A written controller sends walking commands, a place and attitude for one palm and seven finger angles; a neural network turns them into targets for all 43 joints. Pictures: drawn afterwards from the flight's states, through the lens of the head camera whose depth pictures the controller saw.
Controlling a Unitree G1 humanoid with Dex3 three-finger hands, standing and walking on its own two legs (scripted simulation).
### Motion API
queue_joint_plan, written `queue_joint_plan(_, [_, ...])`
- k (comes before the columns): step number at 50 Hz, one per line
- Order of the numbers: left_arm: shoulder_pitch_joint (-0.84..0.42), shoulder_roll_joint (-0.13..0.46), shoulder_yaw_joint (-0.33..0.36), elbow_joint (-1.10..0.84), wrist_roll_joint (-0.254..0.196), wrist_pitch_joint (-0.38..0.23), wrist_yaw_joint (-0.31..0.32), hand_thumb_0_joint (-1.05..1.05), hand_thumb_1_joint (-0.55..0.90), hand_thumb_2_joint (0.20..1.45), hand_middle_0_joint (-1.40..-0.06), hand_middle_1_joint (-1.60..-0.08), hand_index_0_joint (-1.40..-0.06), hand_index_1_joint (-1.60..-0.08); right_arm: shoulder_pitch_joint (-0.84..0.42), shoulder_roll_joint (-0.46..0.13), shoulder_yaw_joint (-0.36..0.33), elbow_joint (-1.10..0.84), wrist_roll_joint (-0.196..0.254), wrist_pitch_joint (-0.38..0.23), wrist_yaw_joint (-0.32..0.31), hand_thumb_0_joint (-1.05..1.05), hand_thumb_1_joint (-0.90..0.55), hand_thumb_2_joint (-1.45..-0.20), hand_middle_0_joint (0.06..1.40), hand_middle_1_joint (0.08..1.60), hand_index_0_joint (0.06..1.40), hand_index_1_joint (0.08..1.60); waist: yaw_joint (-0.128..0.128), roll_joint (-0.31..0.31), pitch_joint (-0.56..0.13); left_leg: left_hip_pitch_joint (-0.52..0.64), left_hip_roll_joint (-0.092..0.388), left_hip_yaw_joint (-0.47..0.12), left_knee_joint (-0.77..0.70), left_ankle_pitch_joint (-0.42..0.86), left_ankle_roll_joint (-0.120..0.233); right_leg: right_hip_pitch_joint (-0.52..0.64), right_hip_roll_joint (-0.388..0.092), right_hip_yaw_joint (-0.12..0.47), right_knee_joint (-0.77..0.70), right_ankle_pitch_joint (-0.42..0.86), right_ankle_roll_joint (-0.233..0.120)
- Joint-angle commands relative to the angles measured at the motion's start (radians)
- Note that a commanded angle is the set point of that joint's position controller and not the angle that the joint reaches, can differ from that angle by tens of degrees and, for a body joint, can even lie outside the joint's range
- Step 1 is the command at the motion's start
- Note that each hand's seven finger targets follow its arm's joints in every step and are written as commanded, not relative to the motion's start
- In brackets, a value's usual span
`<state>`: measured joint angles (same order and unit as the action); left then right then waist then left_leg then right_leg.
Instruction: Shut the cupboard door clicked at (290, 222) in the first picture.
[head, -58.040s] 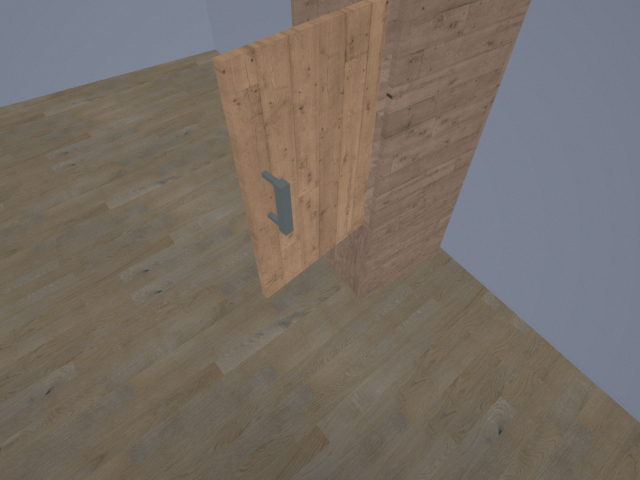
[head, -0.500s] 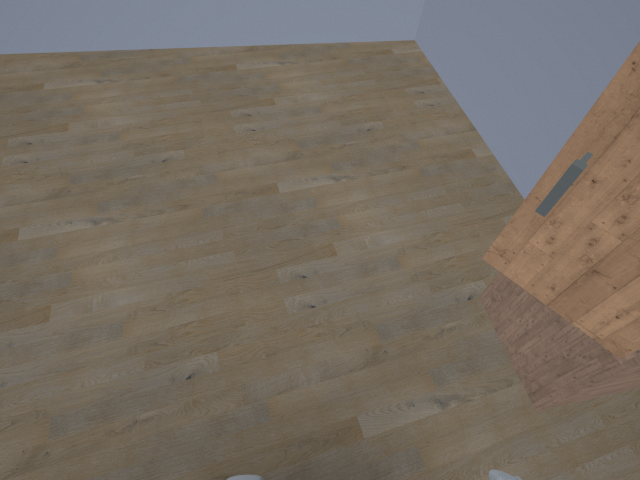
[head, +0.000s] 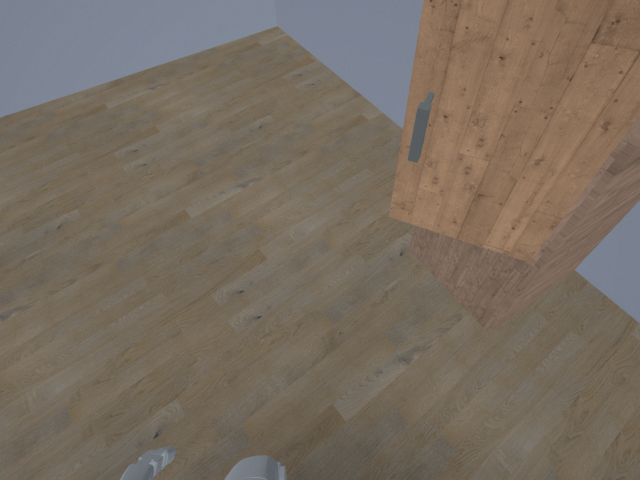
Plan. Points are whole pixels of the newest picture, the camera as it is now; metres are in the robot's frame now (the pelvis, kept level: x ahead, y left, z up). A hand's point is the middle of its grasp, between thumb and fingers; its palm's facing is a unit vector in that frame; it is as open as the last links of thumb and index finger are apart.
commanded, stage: turn to face it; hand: left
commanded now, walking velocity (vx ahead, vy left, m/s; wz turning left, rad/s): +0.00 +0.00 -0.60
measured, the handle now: (421, 127) +0.72 -0.16 -0.01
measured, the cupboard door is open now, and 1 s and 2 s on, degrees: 33 33 33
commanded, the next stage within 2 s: take the last steps up to it in 0.58 s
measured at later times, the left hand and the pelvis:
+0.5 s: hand (189, 455) +0.17 +0.21 -0.16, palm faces -0.23 -0.95 -0.21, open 7.4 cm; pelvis +0.03 +0.03 +0.01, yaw -15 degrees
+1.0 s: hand (231, 451) +0.18 +0.16 -0.18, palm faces -0.33 -0.93 -0.14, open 7.4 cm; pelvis +0.08 +0.00 +0.00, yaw -22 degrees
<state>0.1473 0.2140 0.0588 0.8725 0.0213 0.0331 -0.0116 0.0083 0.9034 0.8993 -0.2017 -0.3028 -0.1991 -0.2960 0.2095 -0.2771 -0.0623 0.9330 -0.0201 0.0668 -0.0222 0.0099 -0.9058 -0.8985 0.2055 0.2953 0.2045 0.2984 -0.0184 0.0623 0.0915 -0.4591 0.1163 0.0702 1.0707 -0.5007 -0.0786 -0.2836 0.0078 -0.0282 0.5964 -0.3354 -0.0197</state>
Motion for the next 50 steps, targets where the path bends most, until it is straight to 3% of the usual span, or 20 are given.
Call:
queue_joint_plan(1, [0.020, 0.205, 0.052, -0.064, 0.002, -0.016, 0.024, 0.000, 0.900, 0.900, -0.200, -0.300, -0.200, -0.300, -0.017, -0.057, -0.006, -0.105, 0.003, -0.039, 0.001, 0.000, -0.900, -0.900, 0.200, 0.300, 0.200, 0.300, 0.017, -0.209, -0.151, -0.106, -0.016, -0.048, 0.017, 0.088, -0.018, 0.161, -0.237, 0.247, -0.203, 0.587, -0.168])
queue_joint_plan(8, [0.018, 0.230, 0.064, -0.055, 0.011, -0.007, 0.017, 0.000, 0.900, 0.900, -0.200, -0.300, -0.200, -0.300, -0.010, -0.045, -0.004, -0.129, 0.013, -0.048, 0.000, 0.000, -0.900, -0.900, 0.200, 0.300, 0.200, 0.300, 0.017, -0.222, -0.130, 0.039, -0.070, -0.031, -0.309, 0.093, -0.004, 0.084, -0.223, 0.351, -0.191, 0.460, -0.165])
queue_joint_plan(11, [-0.014, 0.198, 0.060, -0.063, -0.004, 0.005, 0.015, 0.000, 0.900, 0.900, -0.200, -0.300, -0.200, -0.300, 0.091, -0.066, -0.004, -0.096, 0.012, -0.065, -0.010, 0.000, -0.900, -0.900, 0.200, 0.300, 0.200, 0.300, -0.030, -0.171, -0.148, 0.296, -0.069, -0.032, -0.625, 0.305, 0.011, -0.064, -0.141, 0.327, -0.091, 0.345, -0.076])
queue_joint_plan(13, [0.041, 0.105, 0.038, -0.085, -0.013, 0.009, 0.002, 0.000, 0.900, 0.900, -0.200, -0.300, -0.200, -0.300, 0.129, -0.211, -0.027, -0.106, -0.006, -0.074, -0.013, 0.000, -0.900, -0.900, 0.200, 0.300, 0.200, 0.300, -0.022, 0.267, -0.177, 0.402, 0.318, -0.410, -0.782, 0.482, 0.180, -0.254, 0.058, 0.079, 0.290, -0.252, 0.031])
queue_joint_plan(14, [0.019, 0.132, 0.043, -0.086, -0.001, 0.014, 0.001, 0.000, 0.900, 0.900, -0.200, -0.300, -0.200, -0.300, 0.124, -0.209, -0.023, -0.103, -0.015, -0.075, -0.021, 0.000, -0.900, -0.900, 0.200, 0.300, 0.200, 0.300, -0.034, 0.226, -0.168, 0.344, 0.364, -0.429, -0.789, 0.507, 0.234, -0.267, 0.027, 0.099, 0.473, -0.292, 0.041])
queue_joint_plan(18, [0.025, 0.113, 0.050, -0.045, 0.001, 0.020, -0.019, 0.000, 0.900, 0.900, -0.200, -0.300, -0.200, -0.300, 0.008, -0.120, 0.002, -0.125, -0.015, -0.080, -0.028, 0.000, -0.900, -0.900, 0.200, 0.300, 0.200, 0.300, 0.022, 0.102, -0.114, 0.315, 0.214, -0.135, -0.730, 0.693, 0.206, -0.274, -0.028, 0.055, 0.584, -0.128, 0.070])
queue_joint_plan(24, [-0.033, 0.064, 0.027, -0.051, 0.000, 0.019, -0.020, 0.000, 0.900, 0.900, -0.200, -0.300, -0.200, -0.300, 0.094, -0.135, -0.016, -0.053, -0.015, -0.070, -0.020, 0.000, -0.900, -0.900, 0.200, 0.300, 0.200, 0.300, -0.025, 0.152, -0.157, 0.396, 0.210, -0.051, -0.669, 0.798, 0.216, -0.144, -0.013, -0.034, 0.235, -0.131, 0.060])
queue_joint_plan(28, [0.028, 0.076, 0.023, -0.025, 0.000, 0.005, -0.011, 0.000, 0.900, 0.900, -0.200, -0.300, -0.200, -0.300, 0.082, -0.142, -0.026, -0.033, -0.006, -0.061, -0.011, 0.000, -0.900, -0.900, 0.200, 0.300, 0.200, 0.300, 0.005, 0.146, -0.169, 0.334, 0.205, -0.016, -0.588, 0.731, 0.170, 0.039, 0.005, -0.062, -0.046, 0.050, 0.031])
queue_joint_plan(29, [0.089, 0.099, 0.029, -0.008, 0.002, -0.002, -0.007, 0.000, 0.900, 0.900, -0.200, -0.300, -0.200, -0.300, 0.062, -0.136, -0.028, -0.037, -0.001, -0.059, -0.008, 0.000, -0.900, -0.900, 0.200, 0.300, 0.200, 0.300, 0.039, 0.087, -0.185, 0.281, 0.175, 0.015, -0.519, 0.632, 0.127, 0.146, -0.015, -0.037, -0.189, 0.185, 0.020])
queue_joint_plan(30, [0.137, 0.176, 0.041, 0.010, 0.011, -0.013, 0.003, 0.000, 0.900, 0.900, -0.200, -0.300, -0.200, -0.300, 0.058, -0.089, -0.024, -0.049, 0.011, -0.058, -0.001, 0.000, -0.900, -0.900, 0.200, 0.300, 0.200, 0.300, 0.056, -0.103, -0.209, 0.125, 0.094, 0.089, -0.380, 0.388, 0.063, 0.297, -0.175, 0.142, -0.250, 0.376, -0.028])
queue_joint_plan(31, [0.166, 0.255, 0.055, 0.027, 0.013, -0.021, 0.014, 0.000, 0.900, 0.900, -0.200, -0.300, -0.200, -0.300, 0.012, -0.022, -0.003, -0.089, 0.011, -0.056, 0.002, 0.000, -0.900, -0.900, 0.200, 0.300, 0.200, 0.300, 0.079, -0.332, -0.165, -0.102, -0.048, 0.107, -0.181, -0.115, 0.017, 0.342, -0.378, 0.364, -0.255, 0.663, -0.149])
queue_joint_plan(32, [0.190, 0.258, 0.050, 0.032, 0.002, -0.019, 0.021, 0.000, 0.900, 0.900, -0.200, -0.300, -0.200, -0.300, -0.031, -0.032, 0.002, -0.094, 0.010, -0.041, -0.009, 0.000, -0.900, -0.900, 0.200, 0.300, 0.200, 0.300, 0.096, -0.246, -0.153, -0.115, -0.043, -0.022, -0.048, -0.140, 0.024, 0.274, -0.398, 0.355, -0.236, 0.748, -0.211])
queue_joint_plan(33, [0.156, 0.228, 0.056, 0.036, 0.006, -0.020, 0.034, 0.000, 0.900, 0.900, -0.200, -0.300, -0.200, -0.300, -0.022, -0.025, 0.002, -0.085, 0.009, -0.037, -0.016, 0.000, -0.900, -0.900, 0.200, 0.300, 0.200, 0.300, 0.066, -0.304, -0.154, -0.172, -0.043, -0.051, 0.029, -0.116, 0.022, 0.298, -0.362, 0.359, -0.218, 0.793, -0.218])
queue_joint_plan(37, [0.047, 0.149, 0.029, 0.011, 0.002, -0.027, 0.031, 0.000, 0.900, 0.900, -0.200, -0.300, -0.200, -0.300, 0.041, -0.027, 0.002, -0.022, -0.004, -0.037, 0.001, 0.000, -0.900, -0.900, 0.200, 0.300, 0.200, 0.300, 0.005, -0.230, -0.115, -0.094, -0.030, -0.036, 0.046, 0.073, 0.003, 0.172, -0.246, 0.179, -0.272, 0.466, -0.177])
queue_joint_plan(43, [0.108, 0.163, 0.039, 0.058, 0.011, -0.047, 0.015, 0.000, 0.900, 0.900, -0.200, -0.300, -0.200, -0.300, -0.006, -0.004, 0.004, -0.042, -0.008, -0.071, 0.020, 0.000, -0.900, -0.900, 0.200, 0.300, 0.200, 0.300, 0.037, -0.208, -0.049, -0.025, -0.046, 0.009, -0.286, 0.066, 0.027, 0.147, -0.248, 0.263, -0.346, 0.070, -0.203])
queue_joint_plan(46, [0.075, 0.153, 0.042, 0.064, 0.000, -0.045, 0.006, 0.000, 0.900, 0.900, -0.200, -0.300, -0.200, -0.300, 0.114, 0.001, 0.011, -0.006, -0.009, -0.093, 0.012, 0.000, -0.900, -0.900, 0.200, 0.300, 0.200, 0.300, -0.021, -0.185, -0.056, 0.216, -0.080, 0.057, -0.542, 0.215, 0.039, 0.040, -0.178, 0.214, -0.270, -0.008, -0.151])
queue_joint_plan(47, [0.077, 0.121, 0.035, 0.064, -0.007, -0.042, 0.004, 0.000, 0.900, 0.900, -0.200, -0.300, -0.200, -0.300, 0.187, -0.028, 0.008, 0.022, -0.011, -0.106, 0.007, 0.000, -0.900, -0.900, 0.200, 0.300, 0.200, 0.300, -0.051, -0.096, -0.073, 0.380, -0.058, 0.015, -0.653, 0.237, 0.049, -0.070, -0.133, 0.182, -0.159, -0.046, -0.115])
queue_joint_plan(48, [0.102, 0.051, 0.024, 0.052, -0.010, -0.041, -0.005, 0.000, 0.900, 0.900, -0.200, -0.300, -0.200, -0.300, 0.266, -0.112, -0.015, 0.047, -0.024, -0.112, 0.001, 0.000, -0.900, -0.900, 0.200, 0.300, 0.200, 0.300, -0.072, 0.184, -0.091, 0.515, 0.142, -0.271, -0.740, 0.144, 0.116, -0.247, -0.012, 0.081, 0.083, -0.123, -0.054])
queue_joint_plan(49, [0.058, 0.044, 0.013, 0.010, -0.007, -0.042, -0.009, 0.000, 0.900, 0.900, -0.200, -0.300, -0.200, -0.300, 0.364, -0.190, -0.025, 0.051, -0.034, -0.110, -0.013, 0.000, -0.900, -0.900, 0.200, 0.300, 0.200, 0.300, -0.111, 0.261, -0.094, 0.539, 0.364, -0.551, -0.863, 0.045, 0.228, -0.379, 0.043, -0.008, 0.338, -0.269, -0.021])
queue_joint_plan(50, [-0.016, 0.076, 0.021, 0.001, 0.014, -0.030, -0.007, 0.000, 0.900, 0.900, -0.200, -0.300, -0.200, -0.300, 0.360, -0.180, -0.021, 0.065, -0.030, -0.107, -0.022, 0.000, -0.900, -0.900, 0.200, 0.300, 0.200, 0.300, -0.113, 0.208, -0.037, 0.434, 0.384, -0.570, -0.913, 0.005, 0.229, -0.418, -0.001, 0.078, 0.505, -0.229, -0.022])
